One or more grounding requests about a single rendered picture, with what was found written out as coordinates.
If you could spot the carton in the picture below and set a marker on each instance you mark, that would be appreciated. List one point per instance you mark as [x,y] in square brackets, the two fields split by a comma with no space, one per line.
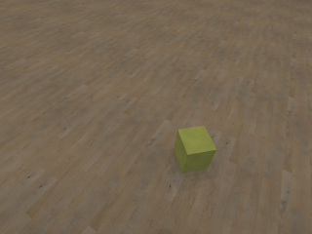
[194,149]

